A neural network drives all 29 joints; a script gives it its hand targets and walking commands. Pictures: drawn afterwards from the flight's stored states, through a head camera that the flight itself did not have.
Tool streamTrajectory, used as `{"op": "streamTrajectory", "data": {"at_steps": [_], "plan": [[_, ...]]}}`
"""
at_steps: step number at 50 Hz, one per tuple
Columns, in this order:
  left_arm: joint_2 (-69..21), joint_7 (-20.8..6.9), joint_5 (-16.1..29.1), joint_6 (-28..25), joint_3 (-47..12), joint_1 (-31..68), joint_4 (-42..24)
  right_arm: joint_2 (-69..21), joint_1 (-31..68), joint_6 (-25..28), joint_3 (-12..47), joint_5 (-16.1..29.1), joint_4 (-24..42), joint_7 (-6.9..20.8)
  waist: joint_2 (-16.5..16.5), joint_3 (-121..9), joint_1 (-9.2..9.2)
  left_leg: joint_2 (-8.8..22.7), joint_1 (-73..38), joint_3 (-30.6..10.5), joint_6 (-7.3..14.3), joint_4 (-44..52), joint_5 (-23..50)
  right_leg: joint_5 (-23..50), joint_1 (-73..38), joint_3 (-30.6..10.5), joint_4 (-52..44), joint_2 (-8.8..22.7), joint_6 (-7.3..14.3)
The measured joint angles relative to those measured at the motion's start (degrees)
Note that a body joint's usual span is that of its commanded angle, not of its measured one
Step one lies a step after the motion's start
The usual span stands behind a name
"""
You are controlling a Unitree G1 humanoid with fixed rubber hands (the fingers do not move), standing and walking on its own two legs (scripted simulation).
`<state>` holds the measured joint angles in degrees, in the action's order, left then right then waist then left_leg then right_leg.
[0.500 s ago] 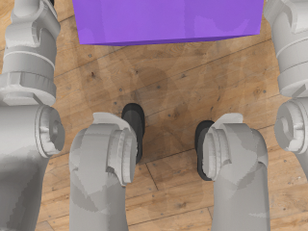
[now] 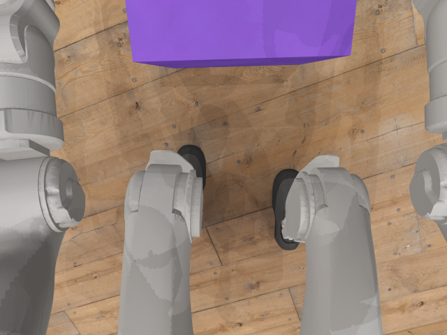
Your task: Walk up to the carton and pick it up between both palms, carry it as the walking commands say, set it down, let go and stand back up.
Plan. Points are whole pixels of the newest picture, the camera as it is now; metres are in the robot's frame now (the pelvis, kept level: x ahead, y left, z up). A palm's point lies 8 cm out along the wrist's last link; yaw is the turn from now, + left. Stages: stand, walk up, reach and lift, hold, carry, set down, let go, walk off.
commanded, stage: set down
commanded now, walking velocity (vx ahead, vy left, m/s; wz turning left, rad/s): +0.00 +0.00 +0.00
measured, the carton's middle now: out of the picture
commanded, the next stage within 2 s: let go in 1.10 s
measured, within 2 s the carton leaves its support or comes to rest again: neither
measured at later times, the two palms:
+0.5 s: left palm out of the picture +0.55 +0.27 -0.02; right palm out of the picture +0.58 -0.18 -0.01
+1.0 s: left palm out of the picture +0.55 +0.27 +0.11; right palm out of the picture +0.58 -0.18 +0.11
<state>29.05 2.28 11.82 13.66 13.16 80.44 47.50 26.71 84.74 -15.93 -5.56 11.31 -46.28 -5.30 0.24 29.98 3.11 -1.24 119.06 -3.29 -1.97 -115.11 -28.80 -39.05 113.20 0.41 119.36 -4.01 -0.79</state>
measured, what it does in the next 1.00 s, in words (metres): rises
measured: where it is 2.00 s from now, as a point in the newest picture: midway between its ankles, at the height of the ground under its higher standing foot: (238, 211)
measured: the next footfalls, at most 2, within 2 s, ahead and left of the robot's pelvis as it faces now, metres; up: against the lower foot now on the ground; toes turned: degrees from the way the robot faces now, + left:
none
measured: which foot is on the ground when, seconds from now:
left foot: down 0.00-1.00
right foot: down 0.00-1.00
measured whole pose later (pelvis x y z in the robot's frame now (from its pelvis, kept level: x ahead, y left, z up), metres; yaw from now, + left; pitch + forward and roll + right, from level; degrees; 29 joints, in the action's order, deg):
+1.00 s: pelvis +0.01 +0.01 +0.24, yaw +1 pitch +29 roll -1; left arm 27.2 -0.5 7.7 18.9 14.9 77.2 42.0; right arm 28.0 80.2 -19.3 -11.1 7.7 -43.6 0.8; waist -0.2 29.8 2.5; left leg -0.1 75.9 -2.1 -0.5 -60.3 -13.5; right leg -20.6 72.3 -2.2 63.6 -3.0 -1.1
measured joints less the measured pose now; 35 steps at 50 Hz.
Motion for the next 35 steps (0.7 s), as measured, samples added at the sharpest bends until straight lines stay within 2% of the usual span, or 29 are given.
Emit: {"op": "streamTrajectory", "data": {"at_steps": [7, 25, 35], "plan": [[0.3, -0.9, 0.4, 2.2, 0.4, -1.0, -3.2, 0.4, -1.7, -1.7, -2.5, -1.1, 2.7, 1.0, -0.4, 0.0, -0.26, -0.2, -5.8, 0.3, 0.5, 7.2, 1.2, 1.6, -5.6, -0.4, -7.5, 0.5, -0.2], [0.5, -0.2, -0.2, 9.7, -0.3, 0.2, -10.2, 3.5, -1.8, -7.3, -3.4, 0.9, 7.7, 3.5, -1.0, 0.0, -0.8, 0.0, -18.4, -0.1, 1.2, 24.9, 6.3, 8.0, -17.9, -0.6, -26.2, 1.0, -0.6], [0.7, -0.8, -0.5, 10.6, -0.5, -1.9, -11.6, 3.4, -3.4, -7.7, -4.4, 0.6, 8.1, 4.6, -0.8, 0.0, -0.82, 0.3, -29.0, 0.0, 1.3, 37.1, 9.3, 11.8, -28.0, -0.9, -38.7, 1.1, -0.4]]}}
